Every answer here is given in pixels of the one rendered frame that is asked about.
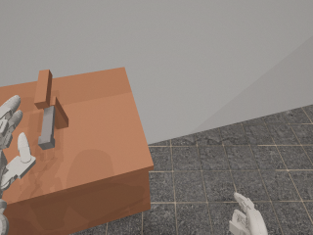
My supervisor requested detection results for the counter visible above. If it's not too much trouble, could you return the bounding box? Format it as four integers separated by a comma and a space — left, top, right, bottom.
0, 67, 154, 235

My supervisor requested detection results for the left robot forearm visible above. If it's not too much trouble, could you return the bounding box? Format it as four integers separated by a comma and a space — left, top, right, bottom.
0, 199, 10, 235

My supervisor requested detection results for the tap lever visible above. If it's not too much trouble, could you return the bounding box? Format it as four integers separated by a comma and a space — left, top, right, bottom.
38, 106, 56, 150

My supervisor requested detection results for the right robot hand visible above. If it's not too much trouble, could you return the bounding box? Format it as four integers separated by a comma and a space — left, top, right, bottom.
229, 192, 268, 235

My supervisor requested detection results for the left robot hand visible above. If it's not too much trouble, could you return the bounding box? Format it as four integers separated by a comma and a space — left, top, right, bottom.
0, 95, 36, 199

